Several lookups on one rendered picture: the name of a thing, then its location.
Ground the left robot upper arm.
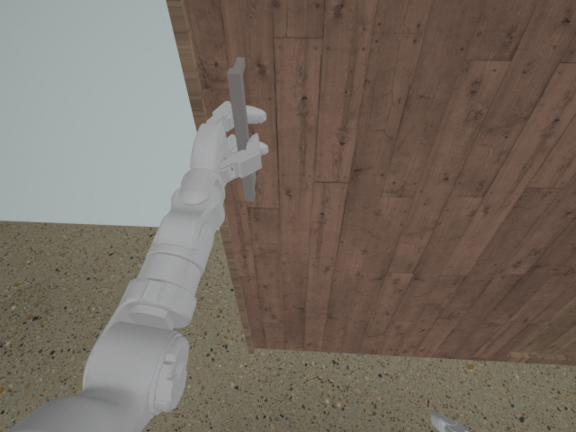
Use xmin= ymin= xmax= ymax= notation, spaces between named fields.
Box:
xmin=6 ymin=321 xmax=189 ymax=432

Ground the left robot forearm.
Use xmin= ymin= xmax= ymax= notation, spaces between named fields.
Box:
xmin=83 ymin=168 xmax=225 ymax=389

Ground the handle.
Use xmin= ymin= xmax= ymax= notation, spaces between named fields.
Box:
xmin=227 ymin=57 xmax=257 ymax=202

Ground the right robot hand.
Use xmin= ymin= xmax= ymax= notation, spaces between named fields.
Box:
xmin=430 ymin=412 xmax=468 ymax=432

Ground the wardrobe door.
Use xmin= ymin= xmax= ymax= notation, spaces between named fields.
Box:
xmin=184 ymin=0 xmax=576 ymax=362
xmin=511 ymin=297 xmax=576 ymax=356

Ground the left robot hand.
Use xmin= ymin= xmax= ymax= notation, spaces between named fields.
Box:
xmin=190 ymin=101 xmax=268 ymax=187

